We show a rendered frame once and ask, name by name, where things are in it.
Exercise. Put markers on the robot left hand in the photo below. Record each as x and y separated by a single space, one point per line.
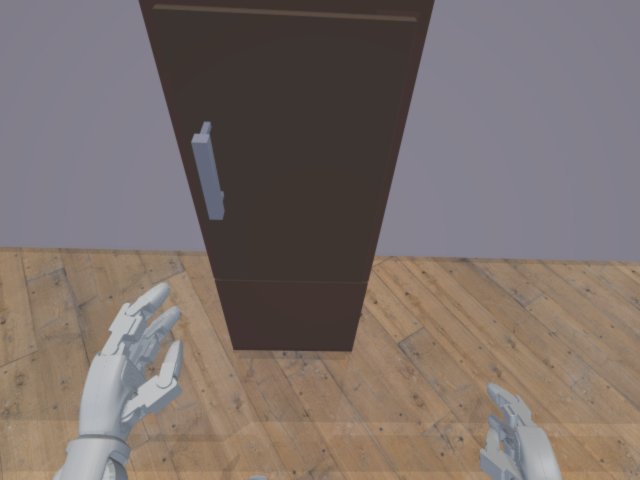
117 371

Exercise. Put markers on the robot left forearm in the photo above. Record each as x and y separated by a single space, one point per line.
95 457

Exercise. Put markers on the robot right hand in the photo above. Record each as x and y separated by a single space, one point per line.
528 454

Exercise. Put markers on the cupboard door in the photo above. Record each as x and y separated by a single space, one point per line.
303 107

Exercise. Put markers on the handle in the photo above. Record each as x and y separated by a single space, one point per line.
204 157

